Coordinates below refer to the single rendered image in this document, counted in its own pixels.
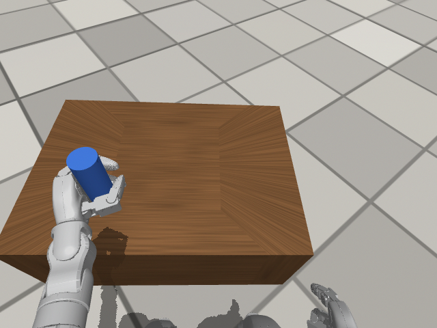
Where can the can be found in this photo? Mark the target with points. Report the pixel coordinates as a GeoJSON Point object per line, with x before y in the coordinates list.
{"type": "Point", "coordinates": [88, 169]}

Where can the left robot hand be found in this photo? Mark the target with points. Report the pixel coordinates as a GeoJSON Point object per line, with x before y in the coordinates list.
{"type": "Point", "coordinates": [70, 201]}

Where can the right robot hand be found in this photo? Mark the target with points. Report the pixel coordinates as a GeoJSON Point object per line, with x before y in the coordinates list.
{"type": "Point", "coordinates": [338, 316]}

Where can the left robot arm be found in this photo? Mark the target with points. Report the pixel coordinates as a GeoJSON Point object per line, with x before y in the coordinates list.
{"type": "Point", "coordinates": [66, 297]}

